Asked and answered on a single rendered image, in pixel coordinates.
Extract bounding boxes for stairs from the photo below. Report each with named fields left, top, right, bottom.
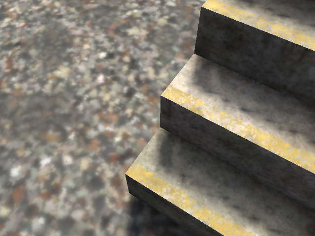
left=125, top=0, right=315, bottom=236

